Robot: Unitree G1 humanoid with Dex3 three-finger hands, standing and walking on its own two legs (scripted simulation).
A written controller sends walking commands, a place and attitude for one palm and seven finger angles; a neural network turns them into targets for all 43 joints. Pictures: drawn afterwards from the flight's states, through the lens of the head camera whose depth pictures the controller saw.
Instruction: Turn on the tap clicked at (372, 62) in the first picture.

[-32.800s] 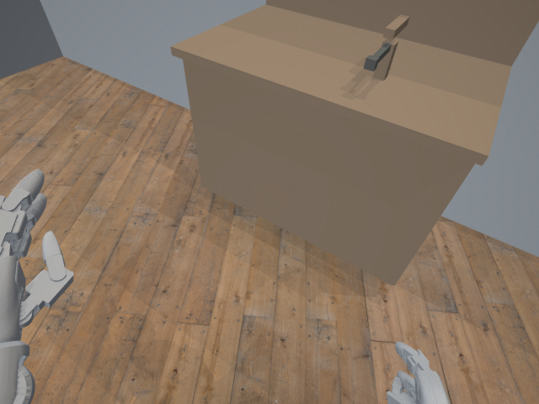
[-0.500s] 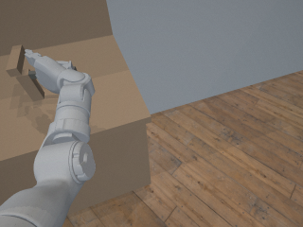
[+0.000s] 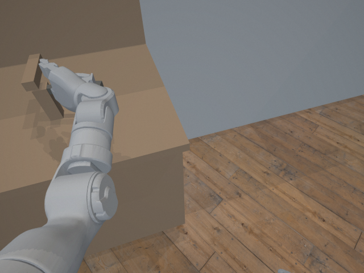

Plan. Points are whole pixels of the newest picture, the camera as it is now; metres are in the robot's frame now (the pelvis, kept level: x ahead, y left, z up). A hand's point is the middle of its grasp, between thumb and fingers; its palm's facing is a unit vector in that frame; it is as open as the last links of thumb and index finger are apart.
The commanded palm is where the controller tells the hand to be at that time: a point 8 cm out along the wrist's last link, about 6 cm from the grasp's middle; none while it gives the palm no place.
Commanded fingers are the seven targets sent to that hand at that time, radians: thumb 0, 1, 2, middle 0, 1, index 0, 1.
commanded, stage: draw the hand back beside the body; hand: left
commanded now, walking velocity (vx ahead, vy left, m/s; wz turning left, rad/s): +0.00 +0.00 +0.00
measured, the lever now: (97, 88) +0.55 +0.24 +0.12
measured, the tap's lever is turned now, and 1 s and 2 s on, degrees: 73 73 73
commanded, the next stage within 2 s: step back with the hand held close in 1.54 s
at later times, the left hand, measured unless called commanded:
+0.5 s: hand (61, 126) +0.34 +0.23 +0.19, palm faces +0.37 -0.91 -0.17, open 7.7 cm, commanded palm +0.31 +0.25 +0.19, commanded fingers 0.00 0.90 0.90 -0.17 -0.22 -0.17 -0.22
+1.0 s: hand (35, 171) +0.25 +0.24 +0.18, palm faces +0.38 -0.90 -0.23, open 7.5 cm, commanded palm +0.20 +0.27 +0.19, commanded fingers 0.00 0.90 0.90 -0.20 -0.29 -0.20 -0.29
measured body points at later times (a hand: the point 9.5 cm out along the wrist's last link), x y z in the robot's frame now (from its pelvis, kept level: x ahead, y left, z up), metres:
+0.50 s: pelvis -0.01 +0.01 +0.01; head -0.03 -0.01 +0.46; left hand +0.31 +0.27 +0.20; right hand +0.14 -0.24 -0.09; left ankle -0.01 +0.12 -0.73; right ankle +0.02 -0.08 -0.73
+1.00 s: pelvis -0.02 +0.01 +0.01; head -0.04 -0.01 +0.46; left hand +0.22 +0.28 +0.20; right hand +0.15 -0.21 -0.09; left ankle -0.01 +0.12 -0.73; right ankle +0.02 -0.08 -0.73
